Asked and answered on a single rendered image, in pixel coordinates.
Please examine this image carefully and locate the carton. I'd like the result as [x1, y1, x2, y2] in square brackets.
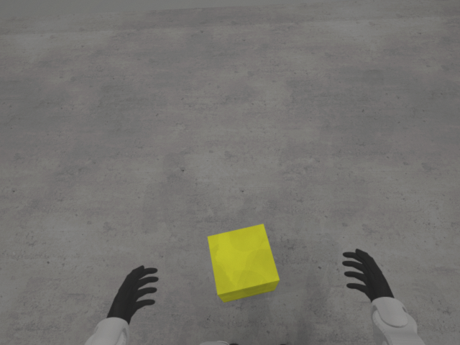
[208, 224, 280, 303]

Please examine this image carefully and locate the robot right hand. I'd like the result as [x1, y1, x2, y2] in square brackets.
[342, 249, 394, 302]

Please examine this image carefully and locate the robot left hand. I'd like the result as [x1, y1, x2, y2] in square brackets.
[107, 265, 159, 324]

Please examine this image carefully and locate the robot right forearm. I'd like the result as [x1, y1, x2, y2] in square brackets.
[370, 297, 425, 345]

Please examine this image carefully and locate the robot left forearm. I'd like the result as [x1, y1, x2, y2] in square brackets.
[85, 317, 129, 345]

